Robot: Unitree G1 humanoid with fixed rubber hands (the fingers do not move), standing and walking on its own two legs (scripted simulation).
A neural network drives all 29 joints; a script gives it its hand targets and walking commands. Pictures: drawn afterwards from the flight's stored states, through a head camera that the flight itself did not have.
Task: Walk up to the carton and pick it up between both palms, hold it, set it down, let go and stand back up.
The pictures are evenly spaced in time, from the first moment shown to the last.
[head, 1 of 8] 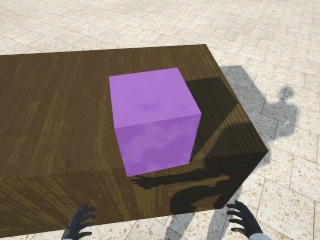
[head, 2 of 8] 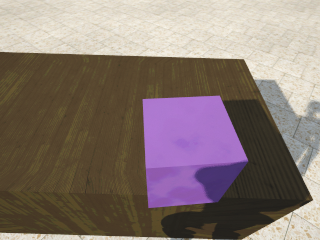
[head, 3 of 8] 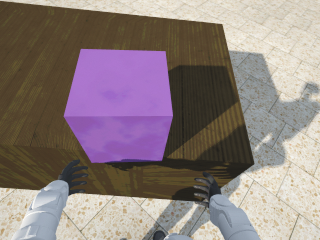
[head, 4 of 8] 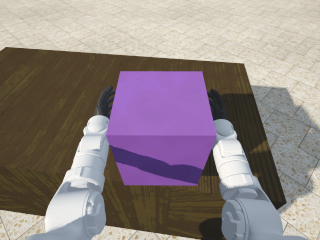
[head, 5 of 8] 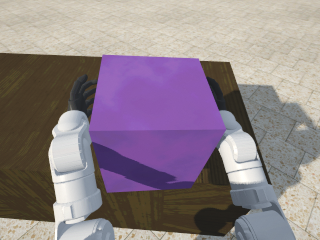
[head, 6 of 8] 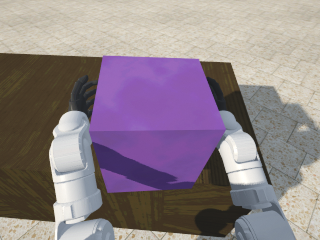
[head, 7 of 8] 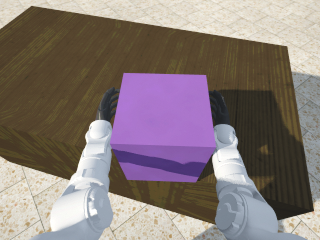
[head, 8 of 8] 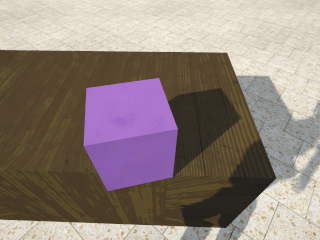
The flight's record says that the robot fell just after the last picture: no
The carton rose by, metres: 0.16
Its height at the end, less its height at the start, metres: +0.00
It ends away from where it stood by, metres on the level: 0.05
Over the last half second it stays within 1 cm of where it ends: yes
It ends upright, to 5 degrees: yes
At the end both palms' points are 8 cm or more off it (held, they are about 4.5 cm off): yes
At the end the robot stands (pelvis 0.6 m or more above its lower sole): yes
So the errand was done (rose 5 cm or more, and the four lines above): yes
